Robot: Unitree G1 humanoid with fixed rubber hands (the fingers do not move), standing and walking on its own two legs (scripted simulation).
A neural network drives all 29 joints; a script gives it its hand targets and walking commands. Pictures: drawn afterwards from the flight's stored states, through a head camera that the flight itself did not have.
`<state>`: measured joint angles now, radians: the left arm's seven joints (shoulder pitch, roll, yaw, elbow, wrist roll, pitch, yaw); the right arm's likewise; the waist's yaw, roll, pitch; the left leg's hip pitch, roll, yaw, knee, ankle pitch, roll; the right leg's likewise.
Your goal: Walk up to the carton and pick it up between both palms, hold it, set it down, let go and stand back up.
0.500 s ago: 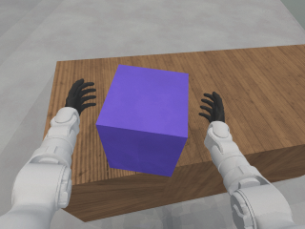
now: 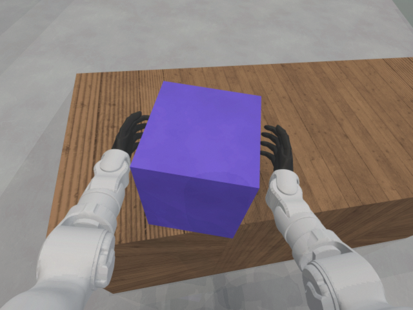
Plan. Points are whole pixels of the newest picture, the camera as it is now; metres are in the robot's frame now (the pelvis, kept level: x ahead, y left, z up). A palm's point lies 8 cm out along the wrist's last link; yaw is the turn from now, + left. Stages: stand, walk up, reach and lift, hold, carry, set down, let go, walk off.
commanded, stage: reach and lift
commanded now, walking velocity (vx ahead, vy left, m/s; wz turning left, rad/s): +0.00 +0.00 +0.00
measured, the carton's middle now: (200, 165) +0.42 -0.02 +0.01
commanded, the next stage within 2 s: none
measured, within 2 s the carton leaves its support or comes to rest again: leaves its support in 1.80 s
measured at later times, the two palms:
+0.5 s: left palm (129, 150) +0.44 +0.12 +0.05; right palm (273, 172) +0.36 -0.16 +0.04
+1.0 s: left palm (127, 158) +0.42 +0.13 +0.05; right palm (273, 180) +0.34 -0.16 +0.04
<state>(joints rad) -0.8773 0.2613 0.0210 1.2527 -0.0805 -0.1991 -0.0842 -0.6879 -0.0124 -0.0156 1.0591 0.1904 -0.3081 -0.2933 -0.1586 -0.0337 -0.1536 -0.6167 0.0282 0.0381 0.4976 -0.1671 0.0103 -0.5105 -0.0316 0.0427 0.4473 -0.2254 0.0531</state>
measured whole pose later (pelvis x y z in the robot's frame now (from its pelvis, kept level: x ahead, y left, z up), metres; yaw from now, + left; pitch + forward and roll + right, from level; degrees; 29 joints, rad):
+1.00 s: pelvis +0.00 +0.00 +0.00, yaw +0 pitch +7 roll -1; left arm -0.86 0.15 0.39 1.32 0.27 -0.27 -0.08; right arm -0.64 0.18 -0.51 1.10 -0.38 -0.42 -0.28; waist -0.13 -0.03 -0.03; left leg -0.43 0.03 0.04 0.50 -0.19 0.01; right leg -0.32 -0.03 0.04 0.43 -0.24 0.06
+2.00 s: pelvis -0.01 +0.00 +0.00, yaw +0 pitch +7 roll -1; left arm -0.87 0.14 0.39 1.33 0.27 -0.33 -0.08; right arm -0.64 0.19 -0.53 1.10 -0.34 -0.51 -0.27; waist -0.09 -0.03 -0.06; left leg -0.45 0.03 0.04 0.50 -0.18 0.01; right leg -0.33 -0.03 0.04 0.43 -0.23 0.06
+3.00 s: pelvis -0.02 -0.02 +0.01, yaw +0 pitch -7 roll +0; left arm -0.70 0.05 0.31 0.67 0.26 0.29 -0.05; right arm -0.63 0.10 -0.21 0.76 0.03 0.02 -0.22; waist -0.06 -0.03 0.03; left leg -0.10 0.03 0.04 0.36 -0.13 -0.01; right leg -0.01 -0.03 0.04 0.35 -0.21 0.05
